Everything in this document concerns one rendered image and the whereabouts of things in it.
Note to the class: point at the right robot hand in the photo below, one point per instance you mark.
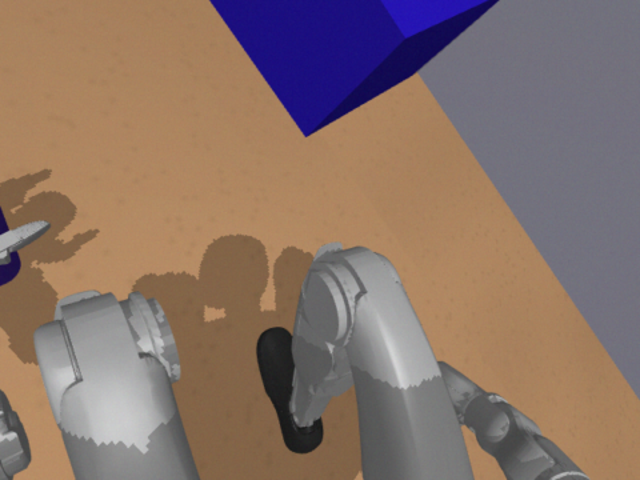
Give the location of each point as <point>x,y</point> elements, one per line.
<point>461,389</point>

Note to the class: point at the right robot foot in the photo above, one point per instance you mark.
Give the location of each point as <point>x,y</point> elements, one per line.
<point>276,365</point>

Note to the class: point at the left robot hand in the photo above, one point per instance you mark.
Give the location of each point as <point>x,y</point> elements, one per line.
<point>20,237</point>

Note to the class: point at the left robot arm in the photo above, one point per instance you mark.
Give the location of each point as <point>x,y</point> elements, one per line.
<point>15,454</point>

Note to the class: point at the bottle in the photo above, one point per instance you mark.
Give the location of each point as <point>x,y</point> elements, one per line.
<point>8,271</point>

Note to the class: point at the right robot arm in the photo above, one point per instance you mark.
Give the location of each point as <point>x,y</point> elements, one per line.
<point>516,442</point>

